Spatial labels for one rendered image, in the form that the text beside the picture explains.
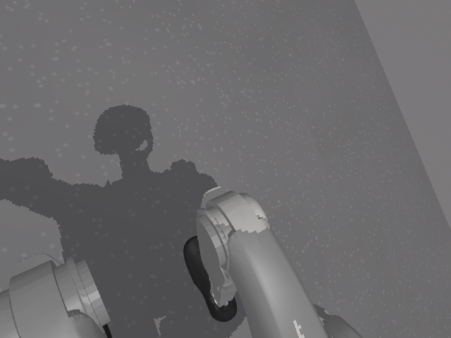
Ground right robot hand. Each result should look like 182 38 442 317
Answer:
314 304 363 338

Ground right robot foot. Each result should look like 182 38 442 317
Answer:
183 236 237 322

